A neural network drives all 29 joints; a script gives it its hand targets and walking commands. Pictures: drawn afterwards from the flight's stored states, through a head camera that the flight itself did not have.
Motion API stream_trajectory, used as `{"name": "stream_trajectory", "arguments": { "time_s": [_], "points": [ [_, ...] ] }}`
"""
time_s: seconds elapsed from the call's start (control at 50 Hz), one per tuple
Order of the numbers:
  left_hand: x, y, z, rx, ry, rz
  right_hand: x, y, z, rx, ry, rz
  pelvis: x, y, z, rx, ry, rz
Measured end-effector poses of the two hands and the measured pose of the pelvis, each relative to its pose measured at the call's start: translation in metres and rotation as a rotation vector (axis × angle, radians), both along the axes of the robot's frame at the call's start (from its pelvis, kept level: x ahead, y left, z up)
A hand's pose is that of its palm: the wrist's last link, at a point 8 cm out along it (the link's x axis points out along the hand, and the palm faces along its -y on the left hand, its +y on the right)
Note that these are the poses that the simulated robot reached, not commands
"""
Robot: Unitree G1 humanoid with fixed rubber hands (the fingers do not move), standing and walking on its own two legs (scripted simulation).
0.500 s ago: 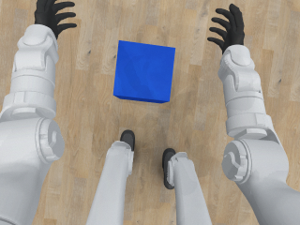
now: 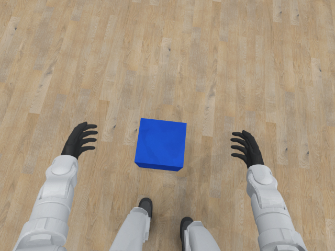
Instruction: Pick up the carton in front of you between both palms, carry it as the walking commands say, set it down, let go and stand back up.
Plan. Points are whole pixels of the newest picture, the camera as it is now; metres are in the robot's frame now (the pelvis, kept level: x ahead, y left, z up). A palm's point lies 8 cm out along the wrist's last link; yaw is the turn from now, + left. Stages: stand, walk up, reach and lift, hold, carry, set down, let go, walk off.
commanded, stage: let go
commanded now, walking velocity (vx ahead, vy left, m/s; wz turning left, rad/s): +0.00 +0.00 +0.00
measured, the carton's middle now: (160, 147) +0.45 +0.04 -0.60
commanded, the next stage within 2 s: stand in 0.82 s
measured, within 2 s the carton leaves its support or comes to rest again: neither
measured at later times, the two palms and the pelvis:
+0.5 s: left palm (66, 220) +0.19 +0.21 -0.03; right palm (310, 233) +0.19 -0.26 -0.02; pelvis +0.03 -0.03 +0.05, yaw +0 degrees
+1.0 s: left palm (43, 218) +0.18 +0.25 -0.04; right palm (319, 236) +0.19 -0.29 -0.04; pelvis +0.05 -0.02 +0.04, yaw +0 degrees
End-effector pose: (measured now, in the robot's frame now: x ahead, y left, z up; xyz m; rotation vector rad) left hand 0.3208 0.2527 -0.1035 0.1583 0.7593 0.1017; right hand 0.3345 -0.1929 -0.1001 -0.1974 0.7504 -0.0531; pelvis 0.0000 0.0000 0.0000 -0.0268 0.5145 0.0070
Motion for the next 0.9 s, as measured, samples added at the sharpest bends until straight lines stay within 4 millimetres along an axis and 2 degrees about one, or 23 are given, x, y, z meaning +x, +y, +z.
{"name": "stream_trajectory", "arguments": {
  "time_s": [0.26, 0.4, 0.52, 0.8, 0.84, 0.9],
  "points": [
    [-0.097, -0.03, 0.054, -0.003, 0.022, -0.006, -0.097, -0.044, 0.055, 0.005, 0.025, -0.011, 0.02, -0.018, 0.035, 0.03, -0.295, 0.003],
    [-0.131, -0.043, 0.073, -0.003, 0.034, -0.017, -0.133, -0.064, 0.075, 0.006, 0.028, -0.02, 0.029, -0.026, 0.045, 0.045, -0.454, -0.003],
    [-0.135, -0.048, 0.079, -0.005, 0.042, -0.026, -0.14, -0.069, 0.08, 0.009, 0.033, -0.018, 0.032, -0.03, 0.046, 0.053, -0.541, -0.005],
    [-0.125, -0.044, 0.08, -0.003, 0.052, -0.028, -0.13, -0.06, 0.081, 0.013, 0.043, -0.018, 0.039, -0.024, 0.046, 0.049, -0.582, -0.007],
    [-0.125, -0.039, 0.078, 0.014, 0.059, -0.016, -0.131, -0.061, 0.078, -0.002, 0.043, -0.024, 0.039, -0.023, 0.045, 0.047, -0.569, -0.003],
    [-0.128, -0.022, 0.072, 0.053, 0.057, 0.02, -0.137, -0.076, 0.068, -0.061, 0.072, -0.058, 0.042, -0.022, 0.042, 0.041, -0.548, -0.003]
  ]
}}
